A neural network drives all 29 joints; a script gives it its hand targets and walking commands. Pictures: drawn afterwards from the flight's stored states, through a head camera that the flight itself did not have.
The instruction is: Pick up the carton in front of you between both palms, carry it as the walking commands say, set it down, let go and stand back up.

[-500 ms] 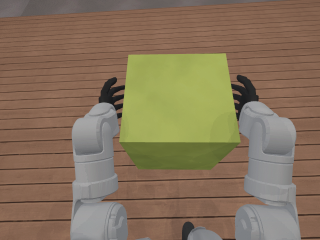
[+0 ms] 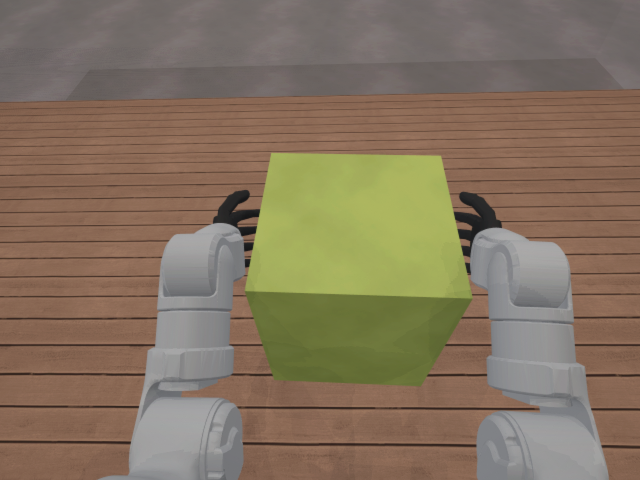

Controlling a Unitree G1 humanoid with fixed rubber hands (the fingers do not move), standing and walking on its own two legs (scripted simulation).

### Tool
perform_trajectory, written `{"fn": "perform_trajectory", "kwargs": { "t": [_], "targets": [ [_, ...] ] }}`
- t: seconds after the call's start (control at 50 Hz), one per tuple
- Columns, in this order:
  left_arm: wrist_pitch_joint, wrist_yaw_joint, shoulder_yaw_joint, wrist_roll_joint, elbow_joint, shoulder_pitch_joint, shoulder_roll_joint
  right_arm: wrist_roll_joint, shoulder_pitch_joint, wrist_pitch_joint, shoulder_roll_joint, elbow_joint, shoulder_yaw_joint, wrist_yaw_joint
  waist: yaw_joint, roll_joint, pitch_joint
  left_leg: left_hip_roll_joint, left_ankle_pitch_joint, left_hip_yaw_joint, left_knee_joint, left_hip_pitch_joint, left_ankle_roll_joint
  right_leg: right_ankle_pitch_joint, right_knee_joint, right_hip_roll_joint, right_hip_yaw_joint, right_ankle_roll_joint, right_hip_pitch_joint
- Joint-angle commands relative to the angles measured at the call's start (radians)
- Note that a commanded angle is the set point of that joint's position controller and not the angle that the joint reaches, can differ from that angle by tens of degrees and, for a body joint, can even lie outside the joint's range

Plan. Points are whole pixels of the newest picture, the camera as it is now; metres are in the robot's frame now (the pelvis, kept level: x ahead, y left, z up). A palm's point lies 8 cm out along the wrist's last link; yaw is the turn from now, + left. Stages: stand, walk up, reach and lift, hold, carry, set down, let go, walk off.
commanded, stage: carry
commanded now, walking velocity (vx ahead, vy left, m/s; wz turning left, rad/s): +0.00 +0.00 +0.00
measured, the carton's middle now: (350, 277) +0.37 +0.00 +0.04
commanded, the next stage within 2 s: none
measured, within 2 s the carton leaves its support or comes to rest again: neither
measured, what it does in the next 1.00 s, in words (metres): walks ahead: left foot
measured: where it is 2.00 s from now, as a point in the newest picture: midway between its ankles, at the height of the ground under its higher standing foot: (334, 348)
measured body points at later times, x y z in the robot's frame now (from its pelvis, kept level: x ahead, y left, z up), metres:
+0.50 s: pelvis -0.01 +0.00 +0.00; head -0.03 +0.00 +0.45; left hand +0.35 +0.15 +0.12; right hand +0.35 -0.15 +0.12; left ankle -0.03 +0.09 -0.73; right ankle -0.03 -0.10 -0.72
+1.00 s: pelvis +0.15 +0.03 -0.03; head +0.16 +0.04 +0.41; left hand +0.52 +0.19 +0.08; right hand +0.53 -0.11 +0.09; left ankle +0.22 +0.10 -0.76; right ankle -0.01 -0.10 -0.70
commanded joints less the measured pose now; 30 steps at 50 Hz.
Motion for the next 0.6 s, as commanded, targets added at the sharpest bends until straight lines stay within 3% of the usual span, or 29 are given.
{"fn": "perform_trajectory", "kwargs": {
  "t": [0.0,0.08,0.18,0.3,0.34,0.38,0.42,0.44,0.48,0.5,0.54,0.56,0.58],
  "targets": [
    [-0.019,-0.248,-0.625,-0.424,-0.083,-0.686,-1.119,0.437,-0.717,-0.007,1.071,-0.078,0.652,0.235,-0.015,0.006,-0.513,0.156,0.761,-0.11,0.002,0.25,0.046,0.552,0.023,-0.104,0.075,-0.041,0.18],
    [-0.016,-0.24,-0.609,-0.417,-0.086,-0.694,-1.116,0.45,-0.733,-0.003,1.086,-0.07,0.647,0.234,-0.015,0.019,-0.517,0.169,0.799,-0.111,-0.002,0.26,0.047,0.487,0.019,-0.1,0.066,-0.033,0.177],
    [-0.014,-0.233,-0.608,-0.417,-0.103,-0.711,-1.113,0.457,-0.741,0.0,1.097,-0.062,0.639,0.234,-0.013,0.008,-0.528,0.161,0.679,-0.099,-0.008,0.233,0.036,0.544,0.016,-0.129,0.079,-0.044,0.205],
    [-0.012,-0.231,-0.617,-0.424,-0.126,-0.734,-1.111,0.456,-0.742,0.001,1.098,-0.056,0.633,0.233,-0.011,0.008,-0.521,0.168,0.598,-0.099,-0.038,0.23,0.037,0.461,-0.017,-0.139,0.086,-0.041,0.195],
    [-0.011,-0.233,-0.616,-0.426,-0.122,-0.738,-1.109,0.451,-0.736,0.002,1.094,-0.049,0.629,0.234,-0.008,0.007,-0.52,0.164,0.438,-0.094,-0.073,0.226,0.035,0.319,-0.044,-0.138,0.083,-0.034,0.193],
    [-0.009,-0.237,-0.614,-0.429,-0.114,-0.741,-1.111,0.442,-0.735,0.002,1.087,-0.041,0.622,0.234,-0.011,0.023,-0.492,0.156,0.063,-0.114,-0.12,0.2,0.05,0.012,-0.049,-0.111,0.075,-0.04,0.149],
    [-0.007,-0.243,-0.605,-0.427,-0.082,-0.746,-1.111,0.432,-0.723,0.003,1.075,-0.009,0.608,0.234,-0.027,0.06,-0.4,0.185,-0.272,-0.197,-0.206,0.152,0.092,-0.279,-0.018,-0.071,0.056,-0.046,0.033],
    [-0.008,-0.246,-0.601,-0.424,-0.06,-0.751,-1.11,0.43,-0.724,0.002,1.07,0.008,0.602,0.234,-0.037,0.084,-0.349,0.214,-0.349,-0.25,-0.25,0.145,0.111,-0.309,0.026,-0.048,0.031,-0.042,-0.034],
    [-0.01,-0.253,-0.587,-0.416,-0.009,-0.739,-1.111,0.426,-0.725,-0.002,1.062,0.04,0.587,0.238,-0.053,0.136,-0.281,0.273,-0.297,-0.32,-0.28,0.174,0.148,-0.278,0.072,-0.006,-0.035,-0.032,-0.132],
    [-0.013,-0.255,-0.577,-0.412,0.013,-0.731,-1.112,0.427,-0.729,-0.004,1.061,0.051,0.582,0.239,-0.054,0.136,-0.275,0.279,-0.215,-0.317,-0.26,0.189,0.156,-0.257,0.045,0.0,-0.042,-0.033,-0.138],
    [-0.019,-0.254,-0.554,-0.405,0.042,-0.716,-1.111,0.436,-0.745,-0.01,1.068,0.06,0.578,0.24,-0.04,0.11,-0.313,0.255,-0.047,-0.252,-0.187,0.18,0.139,-0.212,-0.017,0.006,-0.047,-0.04,-0.051],
    [-0.021,-0.252,-0.542,-0.402,0.051,-0.711,-1.11,0.442,-0.754,-0.013,1.074,0.062,0.577,0.24,-0.026,0.088,-0.338,0.228,-0.022,-0.201,-0.14,0.133,0.116,-0.196,-0.044,-0.003,-0.031,-0.049,0.036],
    [-0.023,-0.25,-0.531,-0.399,0.06,-0.704,-1.109,0.448,-0.762,-0.014,1.081,0.065,0.576,0.239,-0.008,0.043,-0.355,0.184,-0.036,-0.14,-0.063,0.041,0.083,-0.177,-0.071,-0.032,0.033,-0.073,0.148]
  ]
}}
